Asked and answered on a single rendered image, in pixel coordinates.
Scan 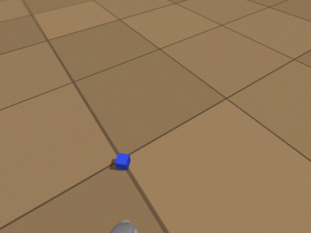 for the cube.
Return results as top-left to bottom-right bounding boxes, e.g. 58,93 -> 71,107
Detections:
115,153 -> 131,170

